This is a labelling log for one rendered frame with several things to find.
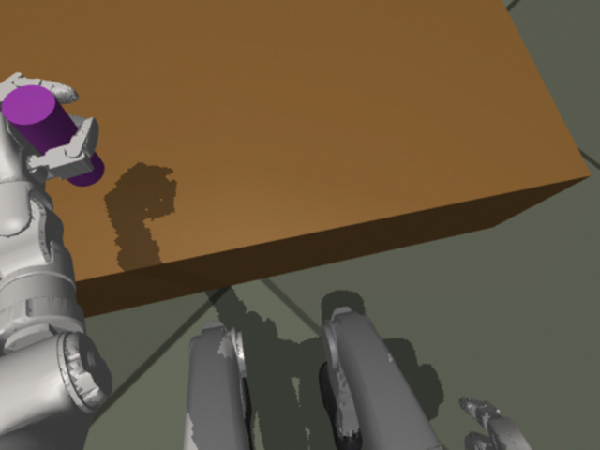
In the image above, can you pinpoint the left robot arm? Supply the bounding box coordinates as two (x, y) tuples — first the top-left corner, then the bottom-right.
(0, 181), (113, 450)

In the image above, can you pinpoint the left robot hand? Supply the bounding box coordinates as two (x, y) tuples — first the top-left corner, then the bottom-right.
(0, 72), (99, 190)

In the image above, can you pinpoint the right robot hand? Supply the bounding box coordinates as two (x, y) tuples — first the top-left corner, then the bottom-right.
(459, 397), (533, 450)

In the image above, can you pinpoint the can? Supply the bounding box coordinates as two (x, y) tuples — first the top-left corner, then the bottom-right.
(2, 85), (105, 187)

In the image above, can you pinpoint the right robot foot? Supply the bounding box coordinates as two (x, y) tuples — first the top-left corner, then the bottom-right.
(319, 361), (362, 450)

